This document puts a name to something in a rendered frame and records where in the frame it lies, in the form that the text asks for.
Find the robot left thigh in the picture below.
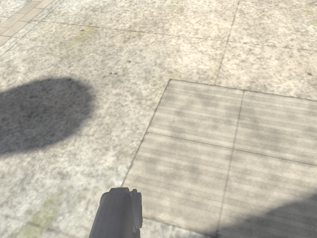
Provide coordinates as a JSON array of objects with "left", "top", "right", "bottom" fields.
[{"left": 88, "top": 187, "right": 143, "bottom": 238}]

